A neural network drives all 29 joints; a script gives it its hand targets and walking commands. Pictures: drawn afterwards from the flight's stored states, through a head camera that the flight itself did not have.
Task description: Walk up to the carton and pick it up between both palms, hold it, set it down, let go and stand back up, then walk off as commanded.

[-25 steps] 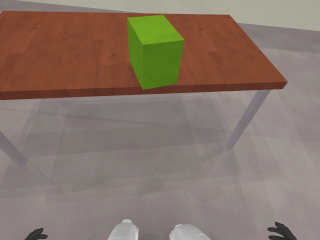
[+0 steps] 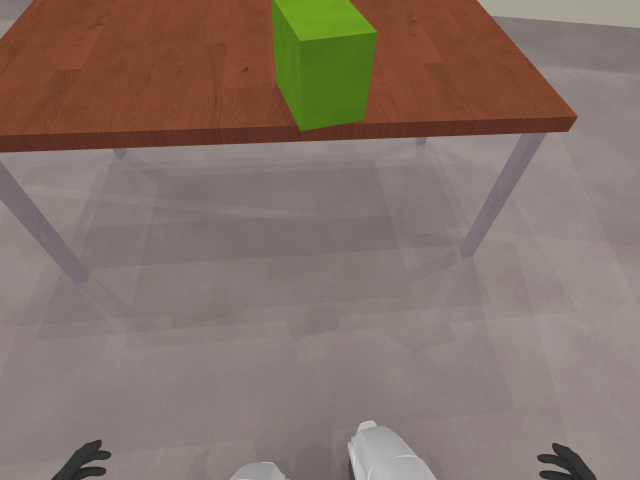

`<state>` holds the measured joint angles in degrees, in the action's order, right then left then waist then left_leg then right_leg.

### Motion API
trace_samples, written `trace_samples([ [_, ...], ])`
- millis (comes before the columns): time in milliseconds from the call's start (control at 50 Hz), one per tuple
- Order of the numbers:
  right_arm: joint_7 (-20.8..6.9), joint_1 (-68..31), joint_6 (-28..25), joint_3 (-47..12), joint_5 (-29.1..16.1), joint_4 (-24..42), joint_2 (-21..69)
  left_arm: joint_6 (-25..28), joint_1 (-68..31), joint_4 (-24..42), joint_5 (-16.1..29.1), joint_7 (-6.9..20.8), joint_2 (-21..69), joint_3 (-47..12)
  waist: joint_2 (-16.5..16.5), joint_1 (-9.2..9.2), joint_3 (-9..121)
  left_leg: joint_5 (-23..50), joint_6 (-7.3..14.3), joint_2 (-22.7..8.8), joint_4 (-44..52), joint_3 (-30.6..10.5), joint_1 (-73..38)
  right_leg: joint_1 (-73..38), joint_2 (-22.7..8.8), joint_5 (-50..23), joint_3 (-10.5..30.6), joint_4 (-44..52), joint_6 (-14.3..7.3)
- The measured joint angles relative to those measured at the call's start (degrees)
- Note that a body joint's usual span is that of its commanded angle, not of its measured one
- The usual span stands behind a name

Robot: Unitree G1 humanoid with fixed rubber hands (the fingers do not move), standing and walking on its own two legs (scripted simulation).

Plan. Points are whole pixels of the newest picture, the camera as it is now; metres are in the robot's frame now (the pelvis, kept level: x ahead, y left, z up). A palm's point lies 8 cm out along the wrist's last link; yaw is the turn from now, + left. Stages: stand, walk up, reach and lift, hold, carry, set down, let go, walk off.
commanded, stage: walk off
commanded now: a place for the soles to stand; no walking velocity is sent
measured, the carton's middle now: (319, 59) +0.97 -0.04 +0.02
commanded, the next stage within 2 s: stand in 0.84 s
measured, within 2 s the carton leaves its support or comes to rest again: neither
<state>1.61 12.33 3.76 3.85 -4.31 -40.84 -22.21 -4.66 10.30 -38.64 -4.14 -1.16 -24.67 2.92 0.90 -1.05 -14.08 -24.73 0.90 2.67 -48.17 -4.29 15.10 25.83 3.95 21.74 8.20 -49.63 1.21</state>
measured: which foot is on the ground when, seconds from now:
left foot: down 0.00-0.42, up 0.44-0.68, down 0.70-1.00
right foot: up 0.00-0.38, down 0.40-0.74, up 0.76-0.94, down 0.96-1.00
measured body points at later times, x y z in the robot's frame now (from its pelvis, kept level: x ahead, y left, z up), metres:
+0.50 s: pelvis -0.08 -0.06 +0.00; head -0.06 -0.06 +0.45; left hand +0.07 +0.25 -0.09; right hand +0.01 -0.38 -0.10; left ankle -0.01 +0.10 -0.67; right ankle -0.01 -0.19 -0.70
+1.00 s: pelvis -0.13 -0.05 +0.00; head -0.12 -0.04 +0.45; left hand +0.03 +0.26 -0.08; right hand -0.02 -0.38 -0.07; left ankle -0.09 +0.09 -0.70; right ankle -0.08 -0.21 -0.70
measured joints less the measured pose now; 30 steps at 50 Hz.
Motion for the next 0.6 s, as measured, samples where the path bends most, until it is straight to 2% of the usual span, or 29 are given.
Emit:
trace_samples([
  [40, 0.02, 0.0, -0.49, -0.15, 0.0, 0.0, -0.01, -0.1, 0.01, 0.01, 0.0, -0.08, -0.91, 0.0, 0.3, 0.04, -0.43, 1.16, 0.23, -0.79, 0.65, -0.26, 0.0, 0.19, 3.02, 2.44, 2.09, -8.27, 0.01],
  [120, 0.4, -0.02, -0.98, -0.15, 0.0, 0.0, 0.0, -0.28, 0.02, -0.6, 0.01, -0.08, -2.44, -0.01, 1.22, 0.15, 0.72, 2.79, 0.35, -1.54, 1.26, -0.19, 2.01, 0.21, 4.3, 2.55, 2.35, -19.18, 0.69],
  [260, 0.64, 0.0, -1.3, -0.2, 0.0, -0.01, 0.01, -0.47, 0.04, -0.64, 0.01, 0.17, -2.96, -0.03, 1.29, 0.17, 1.03, 4.88, -0.04, -3.36, 1.25, -0.17, 5.23, 0.12, 3.87, 3.2, 2.39, -20.23, 1.03],
  [340, 0.64, 0.0, -1.29, -0.2, 0.0, 0.0, 0.03, -0.49, 0.07, -0.61, 0.02, 0.77, -2.38, -0.04, 1.34, 0.22, 1.12, 5.87, -0.9, -3.88, 1.26, -0.11, 6.15, -1.15, 1.86, 3.35, 1.62, -13.33, 1.03],
  [400, 0.64, 0.0, -1.14, -0.2, 0.0, 0.01, 0.04, -0.37, 0.27, -0.59, 0.02, 1.22, -1.88, -0.04, 1.45, 0.26, 2.43, 6.41, -2.5, -3.94, 0.85, -0.01, 7.34, -5.18, -0.31, 3.41, 1.37, -0.05, 0.97],
  [420, 0.64, -0.19, -1.12, -0.15, 0.0, -0.01, 0.03, -0.2, 0.26, -0.63, 0.01, 1.23, -1.76, -0.04, 1.36, 0.19, 2.63, 5.55, -2.74, -3.92, -0.14, -0.09, 7.96, -5.45, -0.36, 0.35, 1.5, 1.97, 1.3],
  [480, 0.68, -0.29, -0.74, 0.19, 0.0, -0.03, 0.04, 0.18, 0.24, -0.63, 0.01, 1.19, 0.5, -0.04, 0.41, 0.13, 2.09, -1.84, -2.76, -1.78, -7.69, -1.55, 8.78, -5.47, -0.34, -2.3, 1.31, 1.49, 0.73],
  [520, 0.68, -0.28, -0.73, 0.42, 0.0, -0.02, 0.02, 0.76, 0.24, -0.61, 0.01, 0.97, 1.83, -0.04, -0.1, 0.1, 2.37, -2.02, -2.76, -0.91, -11.36, -1.64, 8.87, -5.35, -0.52, -3.35, 1.33, 2.66, 0.35],
  [600, 0.3, -0.26, -0.73, 0.59, 0.0, 0.0, -0.01, 1.61, 0.0, -0.51, 0.01, 0.66, 2.8, -0.03, -0.3, 0.07, 3.12, -2.6, -2.76, -0.91, -12.01, -1.68, 7.72, -4.16, -0.87, -5.34, 0.99, 4.19, 0.18],
])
